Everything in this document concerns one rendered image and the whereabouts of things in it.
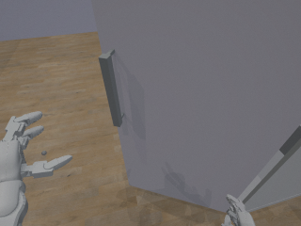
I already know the left robot hand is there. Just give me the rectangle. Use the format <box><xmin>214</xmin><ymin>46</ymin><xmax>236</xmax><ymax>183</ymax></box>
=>
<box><xmin>0</xmin><ymin>111</ymin><xmax>72</xmax><ymax>183</ymax></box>

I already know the right robot hand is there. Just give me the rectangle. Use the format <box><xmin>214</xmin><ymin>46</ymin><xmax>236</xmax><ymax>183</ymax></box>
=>
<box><xmin>221</xmin><ymin>194</ymin><xmax>256</xmax><ymax>226</ymax></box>

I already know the fridge door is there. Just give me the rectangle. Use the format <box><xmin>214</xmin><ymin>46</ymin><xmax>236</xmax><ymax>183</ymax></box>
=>
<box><xmin>91</xmin><ymin>0</ymin><xmax>301</xmax><ymax>213</ymax></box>

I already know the handle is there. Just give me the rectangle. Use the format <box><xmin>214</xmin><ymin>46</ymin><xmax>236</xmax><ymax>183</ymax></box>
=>
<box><xmin>98</xmin><ymin>48</ymin><xmax>124</xmax><ymax>127</ymax></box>

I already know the robot left forearm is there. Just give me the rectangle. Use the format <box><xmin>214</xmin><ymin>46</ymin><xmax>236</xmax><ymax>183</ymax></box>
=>
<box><xmin>0</xmin><ymin>180</ymin><xmax>28</xmax><ymax>226</ymax></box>

